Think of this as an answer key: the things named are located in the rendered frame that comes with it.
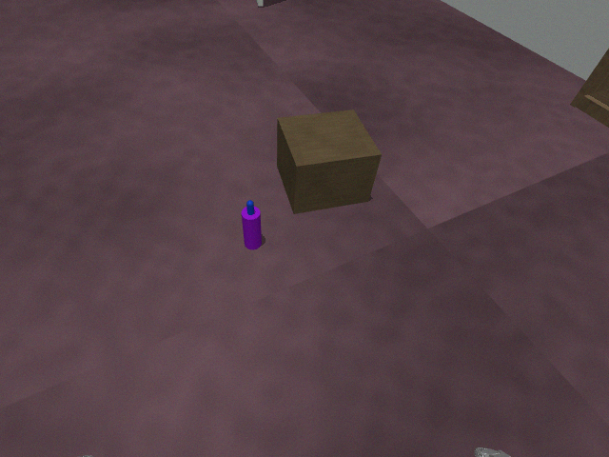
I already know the bookshelf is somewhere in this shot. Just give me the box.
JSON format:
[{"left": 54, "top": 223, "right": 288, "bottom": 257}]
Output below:
[{"left": 570, "top": 49, "right": 609, "bottom": 128}]

